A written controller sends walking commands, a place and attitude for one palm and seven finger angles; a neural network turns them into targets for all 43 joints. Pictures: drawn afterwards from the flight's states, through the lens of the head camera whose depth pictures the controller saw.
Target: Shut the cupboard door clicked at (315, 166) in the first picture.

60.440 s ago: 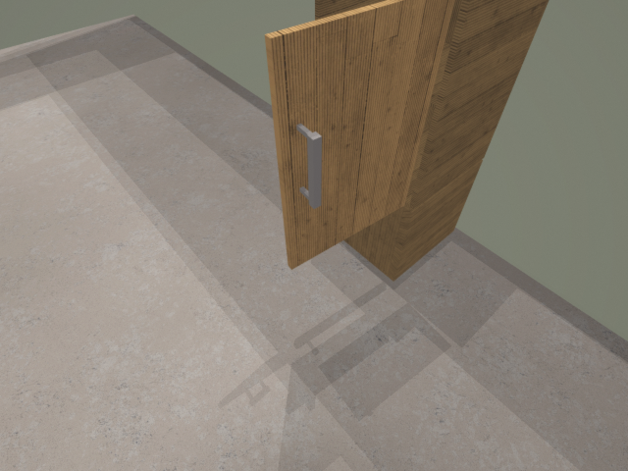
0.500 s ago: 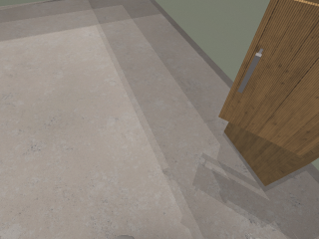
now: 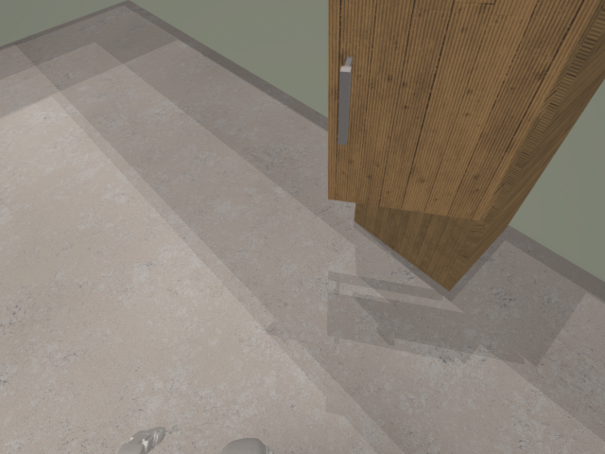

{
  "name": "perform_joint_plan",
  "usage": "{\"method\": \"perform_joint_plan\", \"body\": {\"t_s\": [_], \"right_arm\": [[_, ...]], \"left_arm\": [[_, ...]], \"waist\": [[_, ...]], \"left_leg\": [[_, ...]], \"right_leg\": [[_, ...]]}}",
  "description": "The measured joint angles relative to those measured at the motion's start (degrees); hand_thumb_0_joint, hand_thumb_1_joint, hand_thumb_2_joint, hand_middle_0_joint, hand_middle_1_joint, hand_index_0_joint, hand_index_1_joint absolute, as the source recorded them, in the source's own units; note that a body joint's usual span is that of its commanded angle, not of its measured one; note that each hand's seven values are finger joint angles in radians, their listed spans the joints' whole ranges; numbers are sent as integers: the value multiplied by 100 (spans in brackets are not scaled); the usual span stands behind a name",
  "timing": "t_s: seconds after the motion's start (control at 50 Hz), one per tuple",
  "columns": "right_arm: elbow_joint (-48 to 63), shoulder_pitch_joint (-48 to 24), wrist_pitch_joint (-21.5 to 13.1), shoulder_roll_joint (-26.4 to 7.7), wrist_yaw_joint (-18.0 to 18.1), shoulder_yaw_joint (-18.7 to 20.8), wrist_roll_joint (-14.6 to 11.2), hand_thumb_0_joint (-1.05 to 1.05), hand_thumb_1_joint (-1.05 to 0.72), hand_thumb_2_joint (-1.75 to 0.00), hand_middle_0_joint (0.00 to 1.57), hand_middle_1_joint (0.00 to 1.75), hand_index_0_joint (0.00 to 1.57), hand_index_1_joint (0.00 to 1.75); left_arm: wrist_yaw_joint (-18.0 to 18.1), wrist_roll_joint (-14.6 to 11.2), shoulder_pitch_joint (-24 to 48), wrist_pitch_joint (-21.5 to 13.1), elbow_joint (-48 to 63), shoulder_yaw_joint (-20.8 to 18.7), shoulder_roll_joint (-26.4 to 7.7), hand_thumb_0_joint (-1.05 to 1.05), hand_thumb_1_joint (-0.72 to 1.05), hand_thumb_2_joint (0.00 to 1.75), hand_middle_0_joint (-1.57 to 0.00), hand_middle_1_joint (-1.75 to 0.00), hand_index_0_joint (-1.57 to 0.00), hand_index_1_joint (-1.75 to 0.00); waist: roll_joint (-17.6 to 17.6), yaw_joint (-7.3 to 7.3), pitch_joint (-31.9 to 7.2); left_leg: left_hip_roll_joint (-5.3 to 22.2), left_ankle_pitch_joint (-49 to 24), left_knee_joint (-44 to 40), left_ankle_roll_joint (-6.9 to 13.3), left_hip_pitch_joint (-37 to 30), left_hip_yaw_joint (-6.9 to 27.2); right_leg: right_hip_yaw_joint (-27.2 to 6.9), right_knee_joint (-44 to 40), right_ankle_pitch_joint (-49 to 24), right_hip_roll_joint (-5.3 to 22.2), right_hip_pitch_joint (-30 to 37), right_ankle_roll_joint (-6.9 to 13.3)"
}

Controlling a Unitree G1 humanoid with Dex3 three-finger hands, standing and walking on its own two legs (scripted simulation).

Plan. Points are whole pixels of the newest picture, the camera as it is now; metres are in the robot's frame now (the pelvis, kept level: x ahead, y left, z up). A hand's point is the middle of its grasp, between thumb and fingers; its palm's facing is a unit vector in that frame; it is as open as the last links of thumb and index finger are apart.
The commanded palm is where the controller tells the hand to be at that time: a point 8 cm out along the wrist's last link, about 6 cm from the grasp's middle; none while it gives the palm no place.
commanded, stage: turn to face it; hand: left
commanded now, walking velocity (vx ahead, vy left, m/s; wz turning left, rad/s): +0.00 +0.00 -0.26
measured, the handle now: (345, 103) +0.76 -0.05 +0.01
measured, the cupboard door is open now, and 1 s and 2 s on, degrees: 34 34 34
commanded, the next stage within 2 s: take the last steps up to it in 0.18 s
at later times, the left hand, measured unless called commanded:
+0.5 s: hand out of the picture +0.12 +0.21 -0.16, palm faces -0.14 -0.98 -0.16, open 7.4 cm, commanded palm none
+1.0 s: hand (268, 411) +0.20 +0.08 -0.16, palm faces -0.16 -0.97 -0.19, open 7.3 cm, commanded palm none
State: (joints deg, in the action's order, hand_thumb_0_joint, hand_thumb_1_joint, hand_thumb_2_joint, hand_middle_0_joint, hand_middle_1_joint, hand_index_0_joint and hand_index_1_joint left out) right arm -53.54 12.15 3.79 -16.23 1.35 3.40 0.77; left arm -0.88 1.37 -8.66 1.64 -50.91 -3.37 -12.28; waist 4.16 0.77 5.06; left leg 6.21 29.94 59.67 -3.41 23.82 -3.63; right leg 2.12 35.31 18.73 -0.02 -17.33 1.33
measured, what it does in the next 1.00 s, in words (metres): walks ahead: left foot, then right foot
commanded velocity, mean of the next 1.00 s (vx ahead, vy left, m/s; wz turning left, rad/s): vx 0.21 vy -0.06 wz -0.12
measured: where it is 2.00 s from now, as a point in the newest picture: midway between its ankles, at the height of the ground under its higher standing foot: (369, 440)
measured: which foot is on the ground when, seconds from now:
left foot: up 0.00-0.26, down 0.28-0.74, up 0.76-1.00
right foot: down 0.00-0.28, up 0.30-0.72, down 0.74-1.00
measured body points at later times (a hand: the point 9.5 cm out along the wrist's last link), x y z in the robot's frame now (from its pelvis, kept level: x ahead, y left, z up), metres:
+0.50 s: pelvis +0.03 +0.02 +0.02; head +0.06 +0.04 +0.47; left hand +0.13 +0.26 -0.14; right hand +0.01 -0.22 -0.12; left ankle +0.03 +0.13 -0.73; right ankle -0.02 -0.11 -0.65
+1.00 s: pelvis +0.14 -0.09 +0.02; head +0.16 -0.09 +0.46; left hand +0.21 +0.13 -0.14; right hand +0.11 -0.34 -0.13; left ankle +0.19 +0.01 -0.68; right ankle +0.08 -0.17 -0.73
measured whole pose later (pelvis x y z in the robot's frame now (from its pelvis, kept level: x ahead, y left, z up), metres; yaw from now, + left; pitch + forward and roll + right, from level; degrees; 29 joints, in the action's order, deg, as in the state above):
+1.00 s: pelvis +0.14 -0.09 +0.02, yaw -11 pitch +1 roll -1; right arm -59.1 15.0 -0.2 -11.0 -0.4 3.0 1.8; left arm 0.3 1.3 -15.1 -2.6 -61.0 -2.7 -9.9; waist 0.7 1.4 1.2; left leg 5.7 17.6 52.3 -1.5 28.9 -5.5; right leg 8.0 19.8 14.9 -1.7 -6.0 2.8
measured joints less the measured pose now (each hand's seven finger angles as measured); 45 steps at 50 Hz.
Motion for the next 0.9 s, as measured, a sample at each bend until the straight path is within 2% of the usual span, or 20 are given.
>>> {"method": "perform_joint_plan", "body": {"t_s": [0.04,0.1,0.22,0.26,0.28,0.3,0.34,0.4,0.46,0.54,0.62,0.7,0.74,0.76,0.8,0.84,0.9], "right_arm": [[-26,-47,2,-3,-13,-1,10,0,-90,-90,20,30,20,30],[7,-63,-51,69,-52,-30,14,0,-90,-90,20,30,20,30],[0,-36,-127,280,-57,-98,-5,0,-90,-90,20,30,20,30],[-1,-14,-191,341,-42,-135,-11,0,-90,-90,20,30,20,30],[8,21,-245,349,-37,-153,-8,0,-90,-90,20,30,20,30],[-19,27,-286,412,-23,-168,14,0,-90,-90,20,30,20,30],[-27,58,-307,528,-7,-242,81,0,-90,-90,20,30,20,30],[-20,225,-374,642,18,-317,139,0,-90,-90,20,30,20,30],[-88,418,-454,685,23,-333,156,0,-90,-90,20,30,20,30],[-247,662,-542,677,26,-281,156,0,-90,-90,20,30,20,30],[-447,892,-541,600,3,-190,170,0,-90,-90,20,30,20,30],[-669,1100,-488,469,-33,-100,176,0,-90,-90,20,30,20,30],[-775,1249,-456,425,-60,-74,145,0,-90,-90,20,30,20,30],[-850,1264,-419,395,-76,-67,108,0,-90,-90,20,30,20,30],[-975,1169,-285,328,-97,-55,70,0,-90,-90,20,30,20,30],[-1001,1037,-240,326,-110,-34,68,0,-90,-90,20,30,20,30],[-863,771,-293,383,-140,-16,97,1,-90,-90,20,30,20,30]], "left_arm": [[53,-2,-47,11,-8,35,71,0,91,90,-20,-30,-20,-30],[80,9,-103,25,-61,73,116,0,90,90,-20,-30,-20,-30],[70,40,-188,48,-156,70,137,0,90,90,-20,-30,-20,-30],[73,15,-230,77,-198,52,118,0,90,90,-20,-30,-20,-30],[72,-6,-262,99,-214,44,115,0,90,90,-20,-30,-20,-30],[73,-31,-257,131,-254,24,75,0,90,90,-20,-30,-20,-30],[67,-36,-274,205,-313,-25,-1,0,90,90,-20,-30,-20,-30],[-22,35,-322,272,-402,-91,-81,1,91,90,-20,-30,-20,-30],[-114,54,-359,238,-446,-125,-126,1,91,90,-20,-30,-19,-30],[-179,57,-358,217,-500,-131,-150,1,91,90,-20,-30,-19,-30],[-229,61,-231,223,-534,-113,-128,1,91,90,-19,-30,-19,-30],[-264,54,-42,137,-519,-86,-63,1,91,90,-19,-30,-19,-30],[-265,50,8,-1,-478,-65,-55,1,91,90,-19,-30,-19,-30],[-230,52,47,-114,-488,-64,-22,1,91,90,-19,-30,-19,-30],[-126,12,68,-254,-531,-17,116,0,91,90,-19,-30,-19,-30],[-52,-5,-39,-299,-574,29,218,0,91,90,-20,-30,-19,-30],[81,-30,-277,-338,-706,9,283,0,92,90,-20,-30,-20,-30]], "waist": [[-69,0,-38],[-221,30,-114],[-477,-46,-257],[-534,-67,-293],[-511,-62,-336],[-597,-47,-341],[-722,-62,-326],[-722,-25,-364],[-647,-14,-373],[-555,39,-359],[-472,153,-317],[-367,285,-282],[-363,295,-309],[-329,262,-295],[-198,243,-249],[-204,190,-293],[-298,133,-360]], "left_leg": [[-125,-250,426,-36,269,72],[-207,-572,239,-80,392,114],[-340,-739,-1361,-58,-106,108],[-392,-1208,-2224,-22,-482,77],[-375,-1360,-2627,106,-662,92],[-411,-1297,-2629,272,-668,54],[-412,-1186,-2585,441,-718,-67],[-324,-1281,-2894,449,-908,-156],[-234,-1444,-3306,419,-1149,-236],[-119,-1526,-3664,348,-1443,-407],[1,-1446,-3770,218,-1672,-572],[152,-1178,-3555,19,-1787,-658],[230,-879,-3142,-77,-1726,-636],[273,-597,-2639,-8,-1566,-546],[209,-102,-1305,169,-1037,-160],[62,-228,-307,259,-489,-46],[-27,-713,110,256,116,-105]], "right_leg": [[-114,-263,-162,-4,85,-24],[-233,-586,-347,-15,201,-7],[-409,-661,-361,-83,256,-62],[-473,-489,-263,-128,196,-124],[-482,-348,-185,-185,126,-162],[-514,-152,-21,-165,43,-156],[-526,647,654,-177,-212,-143],[-368,1989,771,-185,-640,-174],[-234,2471,474,-74,-855,-221],[-148,2224,164,124,-950,-263],[-40,1358,36,293,-867,-264],[120,292,-67,310,-523,-208],[168,-409,-311,260,-137,-119],[190,-393,-588,220,-123,-75],[321,-222,-400,131,-21,-11],[390,-455,-280,94,225,39],[445,-1012,-402,22,629,83]]}}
